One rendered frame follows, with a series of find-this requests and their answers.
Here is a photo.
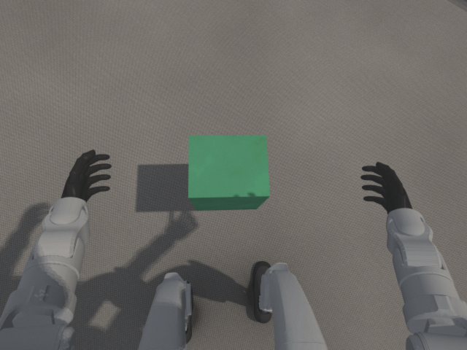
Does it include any carton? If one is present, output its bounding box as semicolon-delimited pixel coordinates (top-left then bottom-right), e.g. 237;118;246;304
188;135;270;211

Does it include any robot left forearm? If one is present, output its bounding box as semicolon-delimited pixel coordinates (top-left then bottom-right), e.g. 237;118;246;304
0;197;90;331

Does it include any robot left foot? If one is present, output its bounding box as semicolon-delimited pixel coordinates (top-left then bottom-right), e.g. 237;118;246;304
184;280;193;344

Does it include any left robot hand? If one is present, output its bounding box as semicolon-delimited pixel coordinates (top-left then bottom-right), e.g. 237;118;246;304
61;149;112;203

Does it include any right robot hand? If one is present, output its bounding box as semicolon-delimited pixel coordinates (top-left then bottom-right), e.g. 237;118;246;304
361;162;412;215

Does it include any right robot upper arm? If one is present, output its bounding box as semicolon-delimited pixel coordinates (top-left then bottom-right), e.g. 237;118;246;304
406;332;467;350

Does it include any right robot shin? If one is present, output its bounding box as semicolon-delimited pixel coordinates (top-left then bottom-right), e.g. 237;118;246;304
259;262;296;313

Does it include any left robot upper arm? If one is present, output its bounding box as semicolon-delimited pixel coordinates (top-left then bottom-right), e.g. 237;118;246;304
0;324;76;350

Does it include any robot right forearm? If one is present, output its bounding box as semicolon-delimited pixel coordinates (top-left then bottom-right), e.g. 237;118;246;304
386;208;467;336

